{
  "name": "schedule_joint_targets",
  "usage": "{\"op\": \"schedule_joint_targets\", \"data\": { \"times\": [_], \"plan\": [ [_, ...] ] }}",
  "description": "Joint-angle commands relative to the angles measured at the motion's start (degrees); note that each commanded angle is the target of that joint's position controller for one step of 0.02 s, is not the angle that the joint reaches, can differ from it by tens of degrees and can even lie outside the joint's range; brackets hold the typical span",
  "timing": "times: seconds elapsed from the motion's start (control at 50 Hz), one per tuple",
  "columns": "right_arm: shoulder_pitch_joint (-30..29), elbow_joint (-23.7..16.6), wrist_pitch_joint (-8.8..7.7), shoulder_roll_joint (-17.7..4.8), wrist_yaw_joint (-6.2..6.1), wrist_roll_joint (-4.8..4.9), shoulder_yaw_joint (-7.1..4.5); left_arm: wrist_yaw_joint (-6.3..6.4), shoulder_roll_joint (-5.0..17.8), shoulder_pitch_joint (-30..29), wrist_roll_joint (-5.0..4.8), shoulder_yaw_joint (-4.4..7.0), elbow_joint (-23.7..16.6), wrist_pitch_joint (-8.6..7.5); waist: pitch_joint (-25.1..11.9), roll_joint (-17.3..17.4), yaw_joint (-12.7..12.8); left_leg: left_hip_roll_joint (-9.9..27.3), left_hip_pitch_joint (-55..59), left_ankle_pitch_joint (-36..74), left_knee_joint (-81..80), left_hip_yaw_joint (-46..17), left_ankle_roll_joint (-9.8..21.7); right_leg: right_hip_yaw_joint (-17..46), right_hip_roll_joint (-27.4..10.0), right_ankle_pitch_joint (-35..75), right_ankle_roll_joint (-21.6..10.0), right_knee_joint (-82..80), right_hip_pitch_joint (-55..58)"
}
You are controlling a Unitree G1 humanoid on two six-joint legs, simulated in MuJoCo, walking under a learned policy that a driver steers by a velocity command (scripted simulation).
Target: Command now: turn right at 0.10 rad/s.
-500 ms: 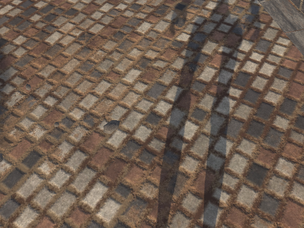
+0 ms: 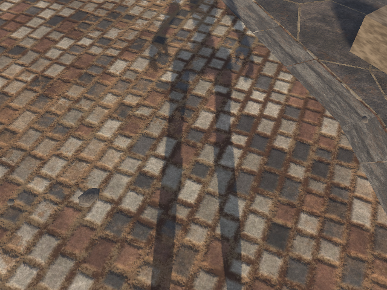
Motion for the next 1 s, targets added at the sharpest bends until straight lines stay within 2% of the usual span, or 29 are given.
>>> {"op": "schedule_joint_targets", "data": {
  "times": [0.02,0.06,0.08,0.1,0.12,0.14,0.16,0.18,0.22,0.32,0.46,0.68,1.0],
  "plan": [
    [-3.43,-3.1,-0.13,-8.36,-0.15,0.37,-1.71,-0.02,1.03,-1.09,-0.59,0.17,-3.05,-0.73,-3.91,11.88,0.65,10.38,5.87,28.65,-5.24,-8.96,9.78,-2.49,-1.91,1.38,1.2,-7.94,3.03],
    [-2.91,-2.44,0.37,-8.51,-0.02,1.06,-1.56,-0.07,1.54,0.52,-0.95,0.4,-1.61,-0.68,-4.48,11.89,1.61,9.32,6.56,27.84,-3.51,-8.39,8.75,-4.41,-1.17,12.15,0.44,-21.79,8.96],
    [-1.36,-1.9,0.19,-8.34,0.05,1.33,-1.49,-0.08,2.6,0.52,-0.63,0.55,-1.18,-0.58,-4.43,11.08,1.18,8.84,5.67,24.96,-3.63,-8.74,7.17,-3.34,-1.66,18.26,-0.47,-25.97,12.53],
    [-0.25,-1.64,-0.41,-7.81,0.3,0.85,-1.16,0.19,4.86,0.57,-0.09,0.86,-1.58,-0.46,-5.49,8.24,0.57,8.19,3.11,19.66,-3.56,-8.68,4.66,-0.04,-4.57,25.89,-1.72,-25.31,17.12],
    [1.31,-1.59,-1.24,-7.91,0.97,-0.18,-1.13,0.54,8.2,0.94,0.17,1.51,-1.69,-0.22,-6.23,2.05,-1.51,5.2,0.15,14.16,-2.35,-5.85,2.53,2.1,-7.59,34.98,-3.83,-20.68,19.99],
    [1.04,-0.92,-1.54,-6.94,1.09,-0.07,-0.92,-0.04,6.98,0.96,0.18,1.52,-0.53,-0.28,-6.69,-2.52,-1.19,2.28,2.5,7.91,-2.93,-2.02,0.31,1.27,-6.57,26.94,-5.68,-19.56,15.82],
    [-2.1,-0.72,-1.39,-8.08,1.0,0.01,-1.03,-0.6,4.67,0.55,0.4,1.05,-0.86,-0.56,-4.55,-0.52,0.65,1.71,3.06,6.03,-1.42,-1.13,-0.84,1.44,-5.71,22.33,-5.72,-20.78,13.01],
    [-3.48,-0.77,-1.07,-7.23,0.82,0.11,-0.93,-0.7,3.6,0.47,0.83,0.65,-0.23,-0.88,-3.58,-0.33,0.62,1.7,3.13,5.99,-1.09,-0.78,-0.96,1.62,-5.71,20.05,-5.2,-21.72,11.28],
    [-3.52,-0.29,-0.11,-6.81,0.27,0.18,-0.87,-0.68,3.79,0.21,0.72,0.52,0.23,-1.64,-1.14,-1.0,0.33,1.72,2.74,6.68,-0.88,-0.86,-0.77,1.34,-5.22,19.24,-4.45,-22.12,9.12],
    [-3.05,1.99,0.5,-6.49,-0.37,0.27,-0.98,-0.19,3.29,1.38,0.56,0.02,1.81,-2.53,0.41,-0.49,0.18,1.68,3.2,5.31,-1.12,-0.97,-0.99,1.26,-4.82,15.69,-4.08,-22.65,7.24],
    [-2.38,5.9,0.61,-6.48,-0.8,0.47,-1.16,0.1,2.7,2.68,0.39,-0.36,4.53,-3.03,0.82,1.38,0.33,1.6,3.11,4.94,-1.87,-0.98,-1.64,0.7,-4.18,14.66,-4.15,-22.8,7.8],
    [-0.47,11.1,0.72,-6.09,-1.46,0.67,-1.03,0.36,1.74,4.18,0.11,-0.83,9.79,-3.11,1.25,1.73,0.37,1.43,2.83,5.04,-2.7,-0.76,-1.61,-0.71,-3.13,15.22,-4.06,-23.13,8.72],
    [2.41,14.73,0.97,-4.55,-1.91,0.78,-0.42,0.74,1.01,6.37,-0.22,-1.68,16.78,-3.02,2.15,2.15,0.51,0.94,2.75,5.53,-3.29,-0.17,-1.29,-1.93,-2.4,15.77,-3.78,-23.57,8.58]
  ]
}}
Velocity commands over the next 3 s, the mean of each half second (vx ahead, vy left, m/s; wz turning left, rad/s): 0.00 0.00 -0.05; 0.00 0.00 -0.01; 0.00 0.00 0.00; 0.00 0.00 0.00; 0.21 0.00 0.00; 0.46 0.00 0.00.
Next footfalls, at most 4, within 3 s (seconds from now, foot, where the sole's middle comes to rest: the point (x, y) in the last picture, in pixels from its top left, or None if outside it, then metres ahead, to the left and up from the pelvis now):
0.10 right None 0.02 -0.15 -0.78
2.78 left None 0.41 0.10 -0.78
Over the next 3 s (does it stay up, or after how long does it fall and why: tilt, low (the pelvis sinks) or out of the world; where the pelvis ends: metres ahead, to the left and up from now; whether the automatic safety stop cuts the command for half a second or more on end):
stays up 0.34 0.02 0.00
